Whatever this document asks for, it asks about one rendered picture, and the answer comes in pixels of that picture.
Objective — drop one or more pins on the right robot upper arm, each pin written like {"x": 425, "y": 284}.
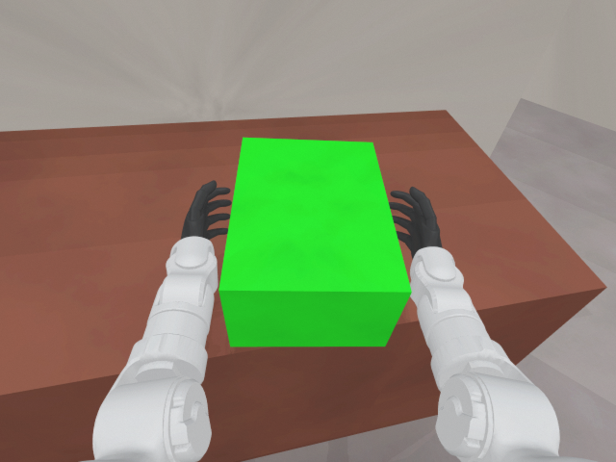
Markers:
{"x": 486, "y": 418}

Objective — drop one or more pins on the robot right forearm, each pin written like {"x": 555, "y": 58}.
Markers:
{"x": 452, "y": 328}

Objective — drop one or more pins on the pedestal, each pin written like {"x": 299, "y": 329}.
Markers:
{"x": 89, "y": 216}

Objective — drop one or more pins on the left robot upper arm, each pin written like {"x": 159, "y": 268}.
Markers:
{"x": 162, "y": 420}

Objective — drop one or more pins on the robot left forearm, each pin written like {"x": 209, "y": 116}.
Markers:
{"x": 174, "y": 339}

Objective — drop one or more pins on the right robot hand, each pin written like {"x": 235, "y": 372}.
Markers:
{"x": 423, "y": 229}

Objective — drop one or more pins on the left robot hand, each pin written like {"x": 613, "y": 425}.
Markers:
{"x": 196, "y": 221}

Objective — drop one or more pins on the carton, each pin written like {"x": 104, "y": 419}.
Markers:
{"x": 312, "y": 257}

